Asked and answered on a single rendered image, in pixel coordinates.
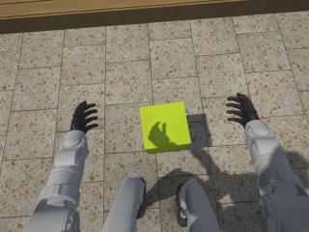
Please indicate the robot left shin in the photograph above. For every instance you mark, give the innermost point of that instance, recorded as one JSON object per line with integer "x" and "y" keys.
{"x": 134, "y": 176}

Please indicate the left robot thigh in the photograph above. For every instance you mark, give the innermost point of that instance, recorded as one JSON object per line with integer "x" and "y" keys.
{"x": 123, "y": 213}

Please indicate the robot left upper arm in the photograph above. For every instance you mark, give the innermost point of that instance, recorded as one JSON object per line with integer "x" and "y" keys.
{"x": 57, "y": 220}

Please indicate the carton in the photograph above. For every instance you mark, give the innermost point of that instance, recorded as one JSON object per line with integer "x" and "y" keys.
{"x": 164, "y": 127}

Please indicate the robot right upper arm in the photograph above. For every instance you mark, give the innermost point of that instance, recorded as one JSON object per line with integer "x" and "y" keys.
{"x": 284, "y": 213}

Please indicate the right robot forearm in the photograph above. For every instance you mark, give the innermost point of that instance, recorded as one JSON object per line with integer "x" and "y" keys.
{"x": 273, "y": 170}

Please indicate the left robot forearm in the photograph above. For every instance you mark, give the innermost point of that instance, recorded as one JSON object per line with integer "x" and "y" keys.
{"x": 62, "y": 187}

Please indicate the robot left hand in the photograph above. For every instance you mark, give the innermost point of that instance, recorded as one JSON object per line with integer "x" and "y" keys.
{"x": 78, "y": 122}

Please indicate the robot right hand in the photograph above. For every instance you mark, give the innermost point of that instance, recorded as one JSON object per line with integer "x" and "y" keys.
{"x": 247, "y": 111}

